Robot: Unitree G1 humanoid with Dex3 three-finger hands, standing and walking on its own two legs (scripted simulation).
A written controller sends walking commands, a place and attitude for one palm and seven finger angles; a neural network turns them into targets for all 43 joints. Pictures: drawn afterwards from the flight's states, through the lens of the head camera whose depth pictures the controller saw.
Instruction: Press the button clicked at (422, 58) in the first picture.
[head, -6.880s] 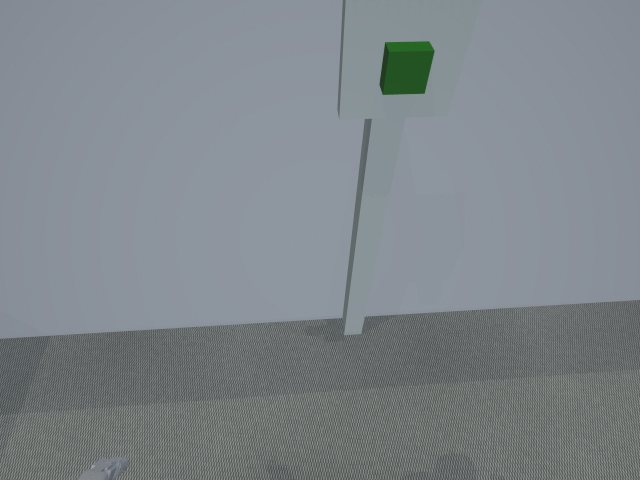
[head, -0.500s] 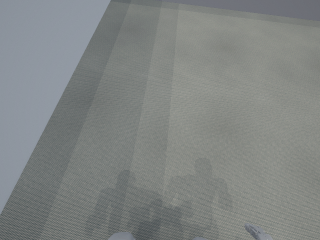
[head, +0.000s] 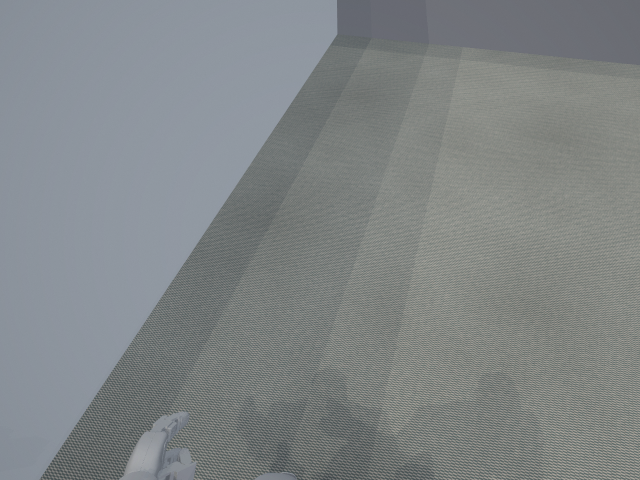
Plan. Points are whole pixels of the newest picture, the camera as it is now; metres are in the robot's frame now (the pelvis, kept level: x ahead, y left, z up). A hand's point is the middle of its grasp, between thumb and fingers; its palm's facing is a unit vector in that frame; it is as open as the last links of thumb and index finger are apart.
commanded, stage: turn to face it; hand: left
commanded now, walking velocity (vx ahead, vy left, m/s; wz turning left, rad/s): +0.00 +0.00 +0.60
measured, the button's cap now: out of the picture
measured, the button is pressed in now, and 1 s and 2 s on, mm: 0 0 0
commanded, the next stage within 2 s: take the last steps up to it in 1.96 s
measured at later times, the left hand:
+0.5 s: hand out of the picture -0.07 +0.29 -0.18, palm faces +0.36 -0.90 -0.25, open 7.4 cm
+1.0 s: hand out of the picture -0.04 +0.30 -0.13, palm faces +0.55 -0.80 -0.24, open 7.4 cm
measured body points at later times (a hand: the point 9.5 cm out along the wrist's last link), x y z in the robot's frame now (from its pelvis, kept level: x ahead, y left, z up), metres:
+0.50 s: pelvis -0.04 +0.06 +0.00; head -0.01 +0.11 +0.45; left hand -0.09 +0.33 -0.16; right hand +0.16 -0.16 -0.11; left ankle -0.04 +0.14 -0.73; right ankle -0.01 -0.10 -0.66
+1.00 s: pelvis -0.06 +0.05 +0.01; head -0.04 +0.07 +0.46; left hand -0.07 +0.34 -0.12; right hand +0.09 -0.16 -0.13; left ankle -0.04 +0.14 -0.73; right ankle +0.02 -0.10 -0.68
